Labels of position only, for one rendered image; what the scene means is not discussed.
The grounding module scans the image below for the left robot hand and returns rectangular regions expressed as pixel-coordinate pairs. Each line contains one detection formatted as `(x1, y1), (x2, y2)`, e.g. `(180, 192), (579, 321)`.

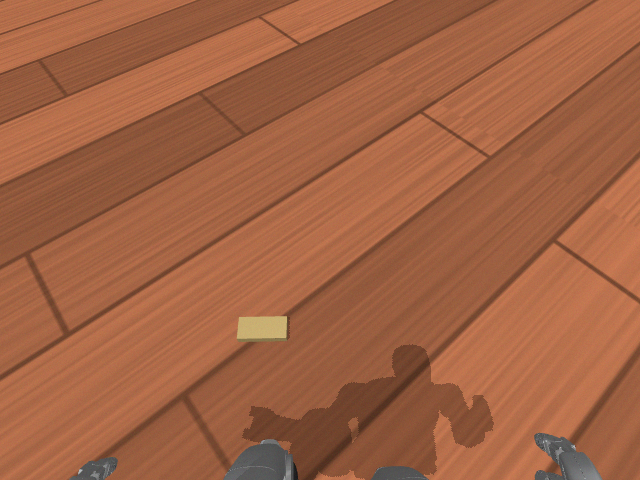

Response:
(69, 457), (118, 480)

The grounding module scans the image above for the right robot hand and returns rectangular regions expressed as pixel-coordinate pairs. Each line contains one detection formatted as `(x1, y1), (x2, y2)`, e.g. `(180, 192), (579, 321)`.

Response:
(534, 433), (603, 480)

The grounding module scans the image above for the small box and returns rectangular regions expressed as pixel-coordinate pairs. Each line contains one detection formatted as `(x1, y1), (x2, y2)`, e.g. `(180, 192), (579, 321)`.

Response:
(237, 316), (288, 342)

